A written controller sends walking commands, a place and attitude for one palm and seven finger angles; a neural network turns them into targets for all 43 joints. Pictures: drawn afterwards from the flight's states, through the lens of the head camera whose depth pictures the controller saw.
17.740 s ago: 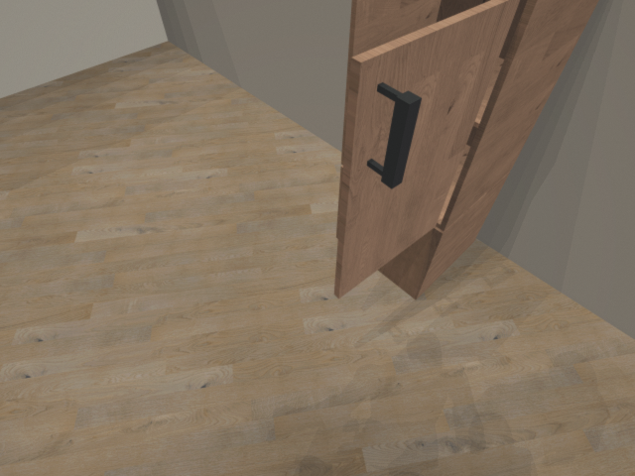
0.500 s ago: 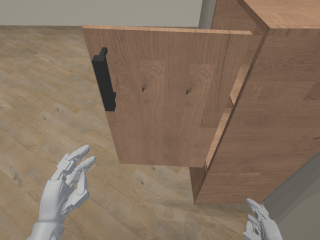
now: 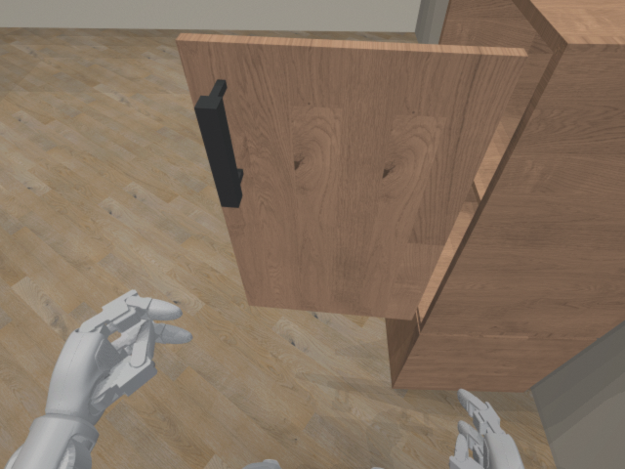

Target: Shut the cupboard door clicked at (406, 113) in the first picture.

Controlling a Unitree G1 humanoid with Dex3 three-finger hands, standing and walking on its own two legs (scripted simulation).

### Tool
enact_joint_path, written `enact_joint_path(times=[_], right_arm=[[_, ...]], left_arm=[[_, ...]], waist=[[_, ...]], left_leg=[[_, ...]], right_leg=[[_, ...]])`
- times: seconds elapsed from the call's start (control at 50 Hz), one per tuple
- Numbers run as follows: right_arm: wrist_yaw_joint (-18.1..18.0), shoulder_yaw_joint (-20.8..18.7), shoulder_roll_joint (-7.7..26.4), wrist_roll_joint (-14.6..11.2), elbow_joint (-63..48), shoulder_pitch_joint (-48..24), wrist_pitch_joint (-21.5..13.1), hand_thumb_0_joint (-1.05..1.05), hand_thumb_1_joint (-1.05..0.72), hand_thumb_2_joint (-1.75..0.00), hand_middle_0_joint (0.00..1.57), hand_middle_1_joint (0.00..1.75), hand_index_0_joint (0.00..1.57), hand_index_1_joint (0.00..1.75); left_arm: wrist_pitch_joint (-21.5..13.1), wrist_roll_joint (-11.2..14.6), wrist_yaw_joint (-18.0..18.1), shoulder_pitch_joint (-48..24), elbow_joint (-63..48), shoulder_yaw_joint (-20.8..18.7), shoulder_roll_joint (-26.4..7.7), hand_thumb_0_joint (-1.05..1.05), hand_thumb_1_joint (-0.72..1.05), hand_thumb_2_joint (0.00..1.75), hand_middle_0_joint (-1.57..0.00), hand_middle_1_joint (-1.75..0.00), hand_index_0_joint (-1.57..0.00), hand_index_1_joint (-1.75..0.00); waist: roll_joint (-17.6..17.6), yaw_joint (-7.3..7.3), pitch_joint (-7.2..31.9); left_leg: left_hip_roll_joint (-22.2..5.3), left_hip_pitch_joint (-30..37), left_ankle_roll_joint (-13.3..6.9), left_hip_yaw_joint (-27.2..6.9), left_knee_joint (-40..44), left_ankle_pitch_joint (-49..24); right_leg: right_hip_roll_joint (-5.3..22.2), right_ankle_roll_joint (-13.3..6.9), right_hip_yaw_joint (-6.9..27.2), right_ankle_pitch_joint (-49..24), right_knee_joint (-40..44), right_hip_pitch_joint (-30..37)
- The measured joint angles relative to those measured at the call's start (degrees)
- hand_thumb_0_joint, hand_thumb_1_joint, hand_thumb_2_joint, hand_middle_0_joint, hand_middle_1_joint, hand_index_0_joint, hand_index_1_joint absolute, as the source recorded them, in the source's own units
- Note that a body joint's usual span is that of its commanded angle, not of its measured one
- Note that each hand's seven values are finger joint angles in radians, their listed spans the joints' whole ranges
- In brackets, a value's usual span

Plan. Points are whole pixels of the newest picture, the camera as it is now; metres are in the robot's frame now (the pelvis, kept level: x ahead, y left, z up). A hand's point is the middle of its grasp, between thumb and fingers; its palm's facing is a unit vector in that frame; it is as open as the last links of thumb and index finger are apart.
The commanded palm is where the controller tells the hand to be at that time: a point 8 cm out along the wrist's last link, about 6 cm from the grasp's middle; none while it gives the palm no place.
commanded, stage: raise the hand and make a fist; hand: left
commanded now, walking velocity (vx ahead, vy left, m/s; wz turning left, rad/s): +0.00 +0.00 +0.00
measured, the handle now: (226, 146) +0.46 +0.14 +0.17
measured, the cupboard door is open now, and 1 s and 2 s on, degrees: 86 86 86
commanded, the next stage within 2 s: bring the fist close to the handle in 1.12 s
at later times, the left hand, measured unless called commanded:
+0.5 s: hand (103, 316) +0.24 +0.22 +0.14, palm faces +0.00 -1.00 -0.06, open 3.1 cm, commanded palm +0.21 +0.27 +0.15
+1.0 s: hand (99, 290) +0.25 +0.22 +0.17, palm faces +0.01 -1.00 -0.06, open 3.1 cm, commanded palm +0.22 +0.26 +0.18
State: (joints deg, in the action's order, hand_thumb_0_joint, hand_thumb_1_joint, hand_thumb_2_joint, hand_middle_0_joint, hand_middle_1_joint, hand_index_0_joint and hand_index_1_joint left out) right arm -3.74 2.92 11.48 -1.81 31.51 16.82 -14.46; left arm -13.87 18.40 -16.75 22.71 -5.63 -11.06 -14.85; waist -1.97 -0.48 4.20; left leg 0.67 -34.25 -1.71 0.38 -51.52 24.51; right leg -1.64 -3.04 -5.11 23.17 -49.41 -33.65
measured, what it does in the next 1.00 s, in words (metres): stands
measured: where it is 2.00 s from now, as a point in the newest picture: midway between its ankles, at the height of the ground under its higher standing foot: outside the picture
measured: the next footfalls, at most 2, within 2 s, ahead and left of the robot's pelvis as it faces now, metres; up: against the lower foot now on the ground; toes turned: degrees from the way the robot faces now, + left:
none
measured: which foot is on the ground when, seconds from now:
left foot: down 0.00-1.00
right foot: down 0.00-1.00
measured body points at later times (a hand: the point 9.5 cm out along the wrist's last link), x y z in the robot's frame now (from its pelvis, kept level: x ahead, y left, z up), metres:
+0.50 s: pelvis +0.02 +0.03 +0.02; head +0.02 +0.03 +0.47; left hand +0.23 +0.28 +0.15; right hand +0.23 -0.17 -0.03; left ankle +0.02 +0.10 -0.69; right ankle +0.02 -0.09 -0.69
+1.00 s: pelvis +0.02 +0.02 +0.04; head -0.01 +0.01 +0.49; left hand +0.24 +0.27 +0.18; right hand +0.20 -0.20 -0.03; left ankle +0.02 +0.10 -0.69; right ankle +0.02 -0.09 -0.69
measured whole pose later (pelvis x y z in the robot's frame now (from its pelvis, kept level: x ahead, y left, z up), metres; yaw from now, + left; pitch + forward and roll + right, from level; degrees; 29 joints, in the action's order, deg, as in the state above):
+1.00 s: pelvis +0.02 +0.02 +0.04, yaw +0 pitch -2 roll -1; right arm -4.3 3.8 14.3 -3.3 34.5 13.5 -13.0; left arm 5.7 16.7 -13.7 13.9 -14.7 -12.8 -16.2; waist -2.4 -2.7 1.8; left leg 2.6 -12.9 -3.6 1.4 -32.5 17.7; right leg -0.5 -0.9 -3.4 16.3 -30.7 -12.5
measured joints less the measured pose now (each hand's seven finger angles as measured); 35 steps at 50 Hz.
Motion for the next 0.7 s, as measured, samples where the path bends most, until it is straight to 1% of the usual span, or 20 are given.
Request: enact_joint_path(times=[0.06,0.12,0.2,0.3,0.38,0.52,0.7], right_arm=[[0.3,-0.7,1.1,0.1,0.9,1.2,-0.4,0.01,-0.90,-0.90,0.21,0.30,0.20,0.30],[0.3,-1.3,2.4,0.0,1.5,1.3,-1.0,0.01,-0.90,-0.90,0.21,0.30,0.20,0.30],[0.0,-1.9,3.6,-0.3,1.6,0.3,-1.9,0.02,-0.90,-0.90,0.21,0.30,0.20,0.30],[-0.1,-1.7,3.5,-0.5,1.0,-1.8,-2.6,0.02,-0.90,-0.90,0.21,0.30,0.20,0.30],[0.1,-0.8,2.8,-0.6,0.3,-3.2,-2.6,0.01,-0.90,-0.90,0.21,0.30,0.20,0.30],[-0.1,1.2,1.5,-0.9,-0.1,-4.2,-1.3,0.01,-0.90,-0.90,0.21,0.30,0.20,0.30],[-0.3,2.3,1.4,-1.2,1.9,-3.6,0.2,0.01,-0.90,-0.90,0.21,0.30,0.20,0.30]], left_arm=[[-1.0,0.1,0.6,1.6,-1.9,-0.6,0.4,0.02,0.90,0.90,-0.81,-0.97,-0.81,-0.97],[-1.3,0.1,0.5,2.4,-3.3,-0.1,0.5,0.02,0.90,0.90,-0.87,-1.03,-0.87,-1.03],[-0.4,-0.6,1.1,2.7,-5.1,1.0,0.5,0.02,0.90,0.90,-0.94,-1.11,-0.94,-1.11],[1.4,-1.4,2.7,1.6,-7.3,1.4,0.3,0.02,0.90,0.90,-1.03,-1.21,-1.03,-1.21],[4.0,-1.9,3.1,-0.1,-8.7,1.4,0.1,0.02,0.90,0.90,-1.11,-1.29,-1.11,-1.29],[10.5,-2.0,2.7,-3.8,-9.2,0.7,-0.7,0.02,0.90,0.90,-1.22,-1.42,-1.23,-1.42],[16.2,-1.7,2.2,-8.8,-9.4,-1.1,-2.0,0.02,0.90,0.90,-1.29,-1.49,-1.29,-1.48]], waist=[[-0.1,-0.04,-0.1],[-0.2,-0.33,-0.5],[-0.1,-0.63,-0.8],[0.0,-1.04,-0.8],[-0.2,-1.59,-0.6],[-0.3,-2.56,-1.1],[-0.7,-3.07,-1.8]], left_leg=[[0.4,1.3,-0.5,0.5,1.5,-0.2],[0.8,2.3,-1.1,0.6,2.2,-0.3],[1.2,3.6,-1.7,0.7,3.1,-0.3],[1.6,6.3,-2.1,0.7,4.9,-0.6],[1.9,8.9,-2.4,0.7,6.9,-1.2],[2.1,13.5,-2.6,0.5,11.0,-2.8],[2.4,18.3,-2.6,0.5,15.8,-5.0]], right_leg=[[0.3,0.5,0.6,-0.2,1.3,1.2],[0.7,1.0,0.8,-0.3,2.1,2.2],[1.1,1.6,0.9,-0.5,3.2,3.7],[1.4,2.1,1.0,-0.9,5.2,6.6],[1.5,2.5,1.0,-1.6,7.5,9.3],[1.6,2.8,1.0,-3.4,11.9,14.2],[1.7,2.9,1.2,-5.5,16.6,18.9]])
